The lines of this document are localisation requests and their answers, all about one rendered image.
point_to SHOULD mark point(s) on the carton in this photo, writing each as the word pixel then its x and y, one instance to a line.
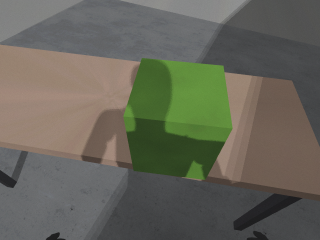
pixel 177 118

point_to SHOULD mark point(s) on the table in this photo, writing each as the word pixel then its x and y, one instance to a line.
pixel 72 106

